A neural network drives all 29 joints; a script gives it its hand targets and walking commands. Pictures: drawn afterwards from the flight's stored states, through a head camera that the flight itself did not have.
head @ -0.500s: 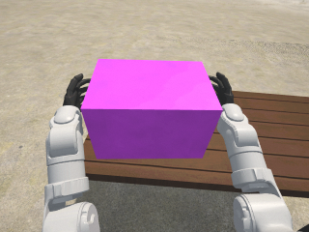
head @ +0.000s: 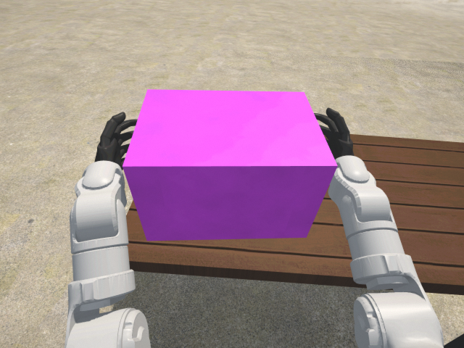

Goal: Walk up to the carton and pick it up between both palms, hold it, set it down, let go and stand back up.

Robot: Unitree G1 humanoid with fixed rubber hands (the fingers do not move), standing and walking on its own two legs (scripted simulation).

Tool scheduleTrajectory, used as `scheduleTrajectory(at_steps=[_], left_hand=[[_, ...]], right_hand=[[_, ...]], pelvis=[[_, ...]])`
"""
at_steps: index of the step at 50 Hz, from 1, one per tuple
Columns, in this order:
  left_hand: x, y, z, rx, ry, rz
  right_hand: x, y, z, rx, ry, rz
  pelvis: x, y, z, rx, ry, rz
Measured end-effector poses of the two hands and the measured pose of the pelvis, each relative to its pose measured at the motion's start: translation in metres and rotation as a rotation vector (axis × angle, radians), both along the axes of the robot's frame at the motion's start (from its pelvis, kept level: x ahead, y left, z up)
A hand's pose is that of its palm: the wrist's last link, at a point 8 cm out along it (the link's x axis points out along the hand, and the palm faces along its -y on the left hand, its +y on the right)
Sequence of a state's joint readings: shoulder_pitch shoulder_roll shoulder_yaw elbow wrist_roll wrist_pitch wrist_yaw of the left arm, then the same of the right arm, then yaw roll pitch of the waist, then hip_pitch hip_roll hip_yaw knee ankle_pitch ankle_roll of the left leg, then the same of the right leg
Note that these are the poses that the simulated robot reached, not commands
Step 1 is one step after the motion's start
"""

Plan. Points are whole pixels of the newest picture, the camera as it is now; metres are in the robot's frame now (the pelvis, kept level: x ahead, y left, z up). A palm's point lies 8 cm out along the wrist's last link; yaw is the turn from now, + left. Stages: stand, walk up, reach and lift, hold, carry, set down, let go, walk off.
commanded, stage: hold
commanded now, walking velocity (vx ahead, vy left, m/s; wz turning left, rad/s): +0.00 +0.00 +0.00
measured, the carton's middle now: (227, 164) +0.38 +0.00 +0.16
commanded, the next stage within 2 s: none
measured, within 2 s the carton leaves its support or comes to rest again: neither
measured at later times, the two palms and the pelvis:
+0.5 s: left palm (113, 163) +0.34 +0.18 +0.19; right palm (341, 157) +0.35 -0.19 +0.20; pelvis +0.00 +0.00 +0.00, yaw +0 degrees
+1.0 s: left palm (114, 163) +0.34 +0.18 +0.19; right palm (341, 158) +0.35 -0.19 +0.20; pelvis +0.00 +0.00 +0.00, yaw +0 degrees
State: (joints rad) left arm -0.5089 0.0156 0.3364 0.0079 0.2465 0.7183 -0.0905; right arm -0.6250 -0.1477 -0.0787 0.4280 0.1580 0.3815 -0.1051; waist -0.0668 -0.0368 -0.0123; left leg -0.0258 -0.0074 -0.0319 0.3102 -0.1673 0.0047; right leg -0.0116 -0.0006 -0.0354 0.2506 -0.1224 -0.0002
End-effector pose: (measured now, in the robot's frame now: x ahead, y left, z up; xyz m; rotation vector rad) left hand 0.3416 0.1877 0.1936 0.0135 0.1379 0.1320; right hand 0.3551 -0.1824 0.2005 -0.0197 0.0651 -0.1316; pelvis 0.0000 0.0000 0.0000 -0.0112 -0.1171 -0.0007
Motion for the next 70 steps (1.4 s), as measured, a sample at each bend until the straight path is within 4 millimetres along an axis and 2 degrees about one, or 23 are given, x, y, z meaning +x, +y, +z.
scheduleTrajectory(at_steps=[40,70], left_hand=[[-0.0013,-0.0037,-0.0013,-0.005,0.006,-0.006],[0.0002,-0.0033,-0.0040,-0.001,0.008,-0.006]], right_hand=[[-0.0043,-0.0037,-0.0012,0.000,0.001,-0.008],[-0.0029,-0.0033,-0.0036,-0.002,-0.001,-0.007]], pelvis=[[-0.0042,-0.0027,-0.0002,0.003,0.000,0.002],[0.0004,-0.0011,-0.0001,0.001,-0.002,0.001]])
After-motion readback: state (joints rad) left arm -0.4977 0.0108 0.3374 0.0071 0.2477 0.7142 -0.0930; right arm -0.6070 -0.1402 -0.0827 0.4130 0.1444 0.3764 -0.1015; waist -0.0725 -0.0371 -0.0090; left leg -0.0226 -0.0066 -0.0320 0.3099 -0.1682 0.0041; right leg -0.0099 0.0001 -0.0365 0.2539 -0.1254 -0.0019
